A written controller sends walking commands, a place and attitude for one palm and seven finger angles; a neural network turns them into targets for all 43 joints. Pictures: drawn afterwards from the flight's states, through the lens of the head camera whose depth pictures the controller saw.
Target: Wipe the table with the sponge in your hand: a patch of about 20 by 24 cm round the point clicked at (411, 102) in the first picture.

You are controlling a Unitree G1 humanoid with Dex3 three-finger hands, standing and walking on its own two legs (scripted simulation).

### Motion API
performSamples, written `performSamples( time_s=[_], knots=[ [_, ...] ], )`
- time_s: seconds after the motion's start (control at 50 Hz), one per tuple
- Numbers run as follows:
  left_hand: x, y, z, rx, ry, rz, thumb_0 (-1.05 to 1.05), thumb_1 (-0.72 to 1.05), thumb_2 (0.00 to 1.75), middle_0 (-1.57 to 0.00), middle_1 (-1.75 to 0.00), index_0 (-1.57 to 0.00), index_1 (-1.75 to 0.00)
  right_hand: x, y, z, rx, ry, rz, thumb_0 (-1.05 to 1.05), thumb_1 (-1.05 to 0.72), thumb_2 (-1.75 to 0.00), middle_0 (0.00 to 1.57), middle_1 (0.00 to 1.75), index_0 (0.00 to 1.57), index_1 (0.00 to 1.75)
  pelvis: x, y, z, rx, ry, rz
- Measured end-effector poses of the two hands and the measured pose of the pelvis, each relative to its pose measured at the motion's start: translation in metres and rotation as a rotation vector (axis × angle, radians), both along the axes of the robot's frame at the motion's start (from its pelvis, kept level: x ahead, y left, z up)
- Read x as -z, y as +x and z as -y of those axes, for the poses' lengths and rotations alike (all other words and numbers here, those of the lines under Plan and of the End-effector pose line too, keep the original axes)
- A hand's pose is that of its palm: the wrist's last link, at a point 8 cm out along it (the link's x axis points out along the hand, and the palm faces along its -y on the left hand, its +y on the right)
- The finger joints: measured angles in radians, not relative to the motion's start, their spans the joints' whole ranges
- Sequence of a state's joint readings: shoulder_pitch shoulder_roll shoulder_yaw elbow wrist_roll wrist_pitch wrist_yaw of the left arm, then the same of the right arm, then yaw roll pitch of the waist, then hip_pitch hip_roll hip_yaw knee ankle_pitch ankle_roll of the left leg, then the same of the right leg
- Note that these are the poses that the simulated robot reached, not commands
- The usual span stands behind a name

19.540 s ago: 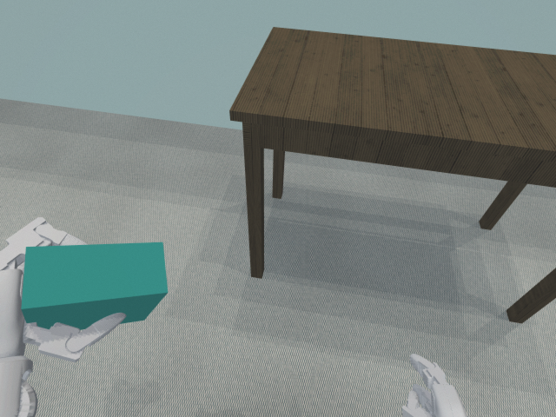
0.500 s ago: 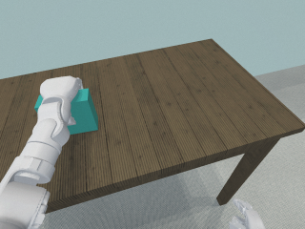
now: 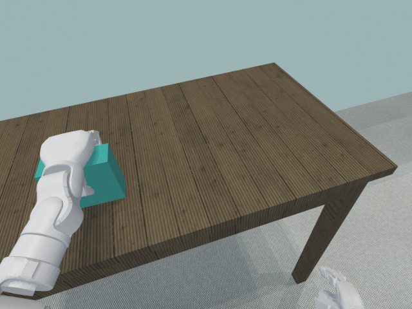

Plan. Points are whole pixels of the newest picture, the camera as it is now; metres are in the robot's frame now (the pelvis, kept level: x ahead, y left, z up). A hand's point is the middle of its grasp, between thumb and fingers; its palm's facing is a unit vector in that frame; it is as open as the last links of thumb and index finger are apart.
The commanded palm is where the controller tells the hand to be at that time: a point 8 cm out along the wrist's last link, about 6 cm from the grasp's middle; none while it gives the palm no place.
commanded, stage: wipe back along the middle lane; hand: left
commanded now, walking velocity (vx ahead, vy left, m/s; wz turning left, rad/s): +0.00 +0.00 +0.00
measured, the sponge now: (89, 184) +0.34 +0.29 +0.07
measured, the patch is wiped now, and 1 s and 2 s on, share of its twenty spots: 0.75 0.90 0.90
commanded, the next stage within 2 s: slide across to the third lane in 1.02 s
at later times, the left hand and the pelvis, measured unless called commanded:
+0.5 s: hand (79, 181) +0.31 +0.27 +0.12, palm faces +0.07 -0.04 -1.00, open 9.8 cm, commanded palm +0.27 +0.26 +0.15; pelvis +0.00 +0.01 +0.00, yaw +0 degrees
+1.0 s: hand (79, 205) +0.26 +0.25 +0.12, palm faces +0.11 -0.07 -0.99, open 9.8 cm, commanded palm +0.21 +0.23 +0.15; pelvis +0.00 +0.00 +0.00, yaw -1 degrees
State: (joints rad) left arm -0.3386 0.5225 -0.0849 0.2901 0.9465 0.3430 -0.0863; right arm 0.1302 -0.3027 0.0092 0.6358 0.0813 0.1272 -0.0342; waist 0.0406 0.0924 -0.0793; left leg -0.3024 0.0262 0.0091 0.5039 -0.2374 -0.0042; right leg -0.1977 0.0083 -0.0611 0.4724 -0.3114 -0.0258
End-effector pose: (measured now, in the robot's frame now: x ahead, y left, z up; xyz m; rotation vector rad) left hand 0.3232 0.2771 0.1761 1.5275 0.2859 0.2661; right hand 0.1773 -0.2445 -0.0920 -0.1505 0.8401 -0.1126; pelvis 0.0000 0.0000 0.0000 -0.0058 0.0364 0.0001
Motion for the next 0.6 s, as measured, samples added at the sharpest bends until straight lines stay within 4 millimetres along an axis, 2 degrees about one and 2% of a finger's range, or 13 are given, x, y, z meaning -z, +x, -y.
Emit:
performSamples(
  time_s=[0.18,0.3,0.46,0.6],
  knots=[
    [0.002,-0.020,0.005,0.020,0.006,0.035,0.00,-0.46,1.08,-0.72,-1.40,-0.72,-1.43,-0.005,0.008,-0.021,-0.035,0.032,0.045,0.01,-0.90,-0.90,0.20,0.30,0.20,0.30,0.000,-0.007,-0.005,-0.002,-0.001,0.016],
    [0.003,-0.025,0.006,0.013,0.005,0.049,0.00,-0.46,1.08,-0.72,-1.40,-0.71,-1.44,-0.004,0.009,-0.032,-0.053,0.046,0.045,0.01,-0.90,-0.90,0.20,0.30,0.20,0.30,0.000,-0.009,-0.008,-0.002,0.000,0.020],
    [0.002,-0.035,0.009,0.013,-0.005,0.071,0.01,-0.46,1.08,-0.72,-1.40,-0.71,-1.44,-0.005,0.015,-0.037,-0.066,0.058,0.057,0.01,-0.90,-0.90,0.20,0.30,0.20,0.30,0.001,-0.005,-0.011,0.003,0.001,0.026],
    [0.002,-0.048,0.013,0.014,-0.018,0.089,0.02,-0.46,1.08,-0.71,-1.41,-0.71,-1.44,-0.010,0.028,-0.038,-0.085,0.063,0.086,0.01,-0.90,-0.90,0.20,0.30,0.20,0.30,0.001,0.000,-0.011,0.008,0.002,0.031]
  ],
)
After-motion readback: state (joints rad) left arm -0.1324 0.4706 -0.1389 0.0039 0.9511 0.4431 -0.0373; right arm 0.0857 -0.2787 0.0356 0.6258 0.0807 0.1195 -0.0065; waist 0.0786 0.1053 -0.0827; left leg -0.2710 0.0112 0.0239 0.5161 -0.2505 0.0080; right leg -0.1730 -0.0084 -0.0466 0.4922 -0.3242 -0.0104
